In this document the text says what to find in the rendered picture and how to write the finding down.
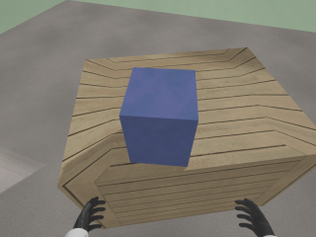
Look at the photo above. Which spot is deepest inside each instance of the pedestal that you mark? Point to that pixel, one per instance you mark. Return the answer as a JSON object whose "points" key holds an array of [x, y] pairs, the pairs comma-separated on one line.
{"points": [[252, 141]]}

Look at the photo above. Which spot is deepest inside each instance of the right robot hand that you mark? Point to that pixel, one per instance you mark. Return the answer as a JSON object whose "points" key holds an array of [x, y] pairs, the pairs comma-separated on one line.
{"points": [[260, 225]]}

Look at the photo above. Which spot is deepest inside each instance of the left robot hand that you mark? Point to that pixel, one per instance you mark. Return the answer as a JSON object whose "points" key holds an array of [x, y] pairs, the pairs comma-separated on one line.
{"points": [[85, 217]]}

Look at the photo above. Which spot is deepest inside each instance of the carton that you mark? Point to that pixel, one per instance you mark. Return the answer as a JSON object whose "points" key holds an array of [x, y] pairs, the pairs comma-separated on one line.
{"points": [[159, 116]]}

